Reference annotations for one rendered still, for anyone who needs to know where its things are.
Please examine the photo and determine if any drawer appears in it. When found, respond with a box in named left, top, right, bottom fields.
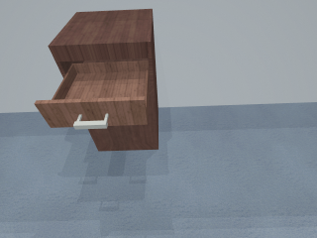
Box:
left=34, top=60, right=150, bottom=128

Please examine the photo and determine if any cabinet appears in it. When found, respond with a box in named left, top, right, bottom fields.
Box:
left=48, top=8, right=159, bottom=152

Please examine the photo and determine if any handle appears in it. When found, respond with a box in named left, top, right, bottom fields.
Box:
left=73, top=113, right=109, bottom=130

